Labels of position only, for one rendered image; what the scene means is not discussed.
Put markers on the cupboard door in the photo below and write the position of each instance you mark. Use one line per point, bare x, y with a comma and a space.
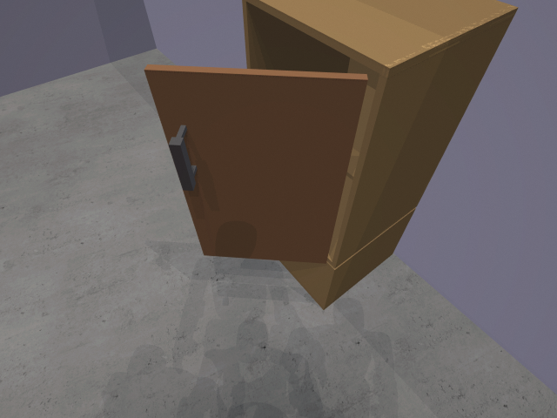
272, 149

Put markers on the handle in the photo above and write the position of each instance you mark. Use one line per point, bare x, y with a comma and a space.
186, 171

